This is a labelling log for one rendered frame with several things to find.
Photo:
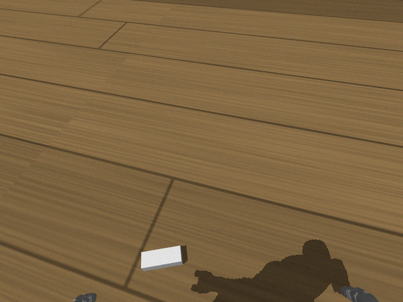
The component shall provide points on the carton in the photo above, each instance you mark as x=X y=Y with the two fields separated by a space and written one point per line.
x=161 y=258

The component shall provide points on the right robot hand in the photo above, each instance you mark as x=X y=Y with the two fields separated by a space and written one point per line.
x=357 y=294

